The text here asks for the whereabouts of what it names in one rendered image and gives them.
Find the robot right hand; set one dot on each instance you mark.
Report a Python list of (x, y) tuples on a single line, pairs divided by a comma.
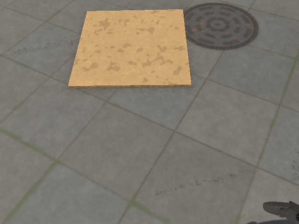
[(288, 210)]

